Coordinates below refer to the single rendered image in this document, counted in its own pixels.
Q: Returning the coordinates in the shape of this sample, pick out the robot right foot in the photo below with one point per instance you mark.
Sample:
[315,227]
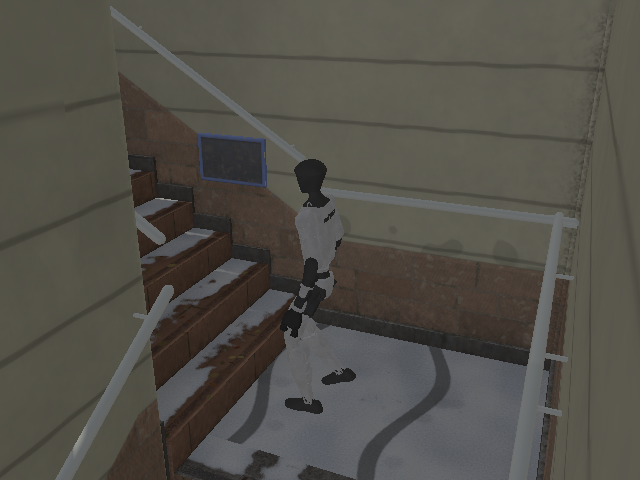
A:
[347,376]

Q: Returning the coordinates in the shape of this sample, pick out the left robot hand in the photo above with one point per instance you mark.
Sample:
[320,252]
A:
[293,320]

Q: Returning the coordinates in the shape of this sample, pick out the robot right upper arm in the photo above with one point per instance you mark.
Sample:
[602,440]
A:
[338,224]

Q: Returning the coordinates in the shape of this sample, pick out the robot head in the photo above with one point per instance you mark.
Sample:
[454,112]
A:
[310,175]

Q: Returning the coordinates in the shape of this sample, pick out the robot left upper arm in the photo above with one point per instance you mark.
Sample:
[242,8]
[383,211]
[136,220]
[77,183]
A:
[305,223]

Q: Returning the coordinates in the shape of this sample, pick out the left robot forearm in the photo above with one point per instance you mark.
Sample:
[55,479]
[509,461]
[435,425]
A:
[309,278]

